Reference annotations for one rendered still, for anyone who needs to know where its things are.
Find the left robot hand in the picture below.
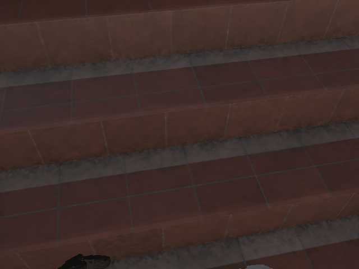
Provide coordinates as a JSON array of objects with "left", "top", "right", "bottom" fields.
[{"left": 58, "top": 254, "right": 111, "bottom": 269}]

